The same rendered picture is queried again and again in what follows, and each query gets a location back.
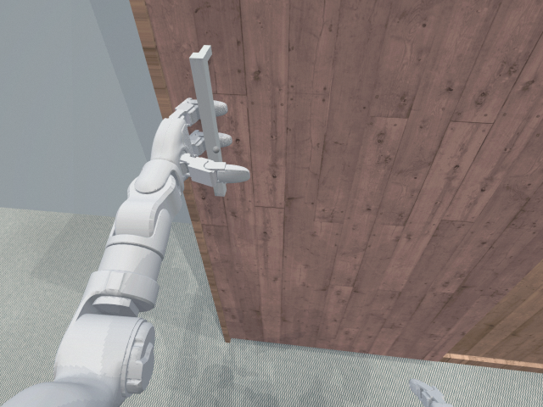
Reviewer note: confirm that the left robot upper arm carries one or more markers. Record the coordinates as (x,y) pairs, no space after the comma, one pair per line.
(104,360)

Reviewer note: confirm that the robot left forearm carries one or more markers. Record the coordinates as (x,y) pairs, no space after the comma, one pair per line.
(126,280)

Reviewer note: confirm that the robot left hand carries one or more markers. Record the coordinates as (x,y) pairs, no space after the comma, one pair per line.
(173,143)

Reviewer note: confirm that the wardrobe door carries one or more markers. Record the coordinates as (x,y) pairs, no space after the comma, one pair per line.
(513,329)
(395,152)

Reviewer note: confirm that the handle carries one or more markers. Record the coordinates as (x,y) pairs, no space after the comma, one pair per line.
(202,85)

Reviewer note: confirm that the robot right hand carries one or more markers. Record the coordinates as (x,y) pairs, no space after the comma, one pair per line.
(430,396)

